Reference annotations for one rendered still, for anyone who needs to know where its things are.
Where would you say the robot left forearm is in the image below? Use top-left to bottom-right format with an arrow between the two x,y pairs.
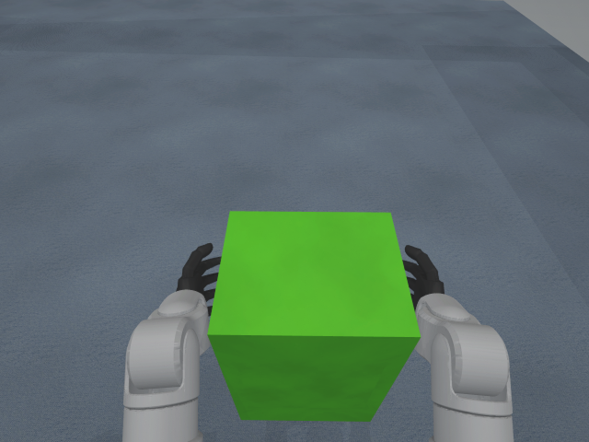
122,290 -> 211,442

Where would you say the carton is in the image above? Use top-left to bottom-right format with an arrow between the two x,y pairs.
207,211 -> 421,422

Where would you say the robot left hand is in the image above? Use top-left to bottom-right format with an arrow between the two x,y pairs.
176,243 -> 222,316

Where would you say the robot right forearm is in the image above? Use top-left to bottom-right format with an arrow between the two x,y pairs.
415,293 -> 514,442

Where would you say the robot right hand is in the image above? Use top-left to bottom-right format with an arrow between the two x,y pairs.
402,245 -> 445,311

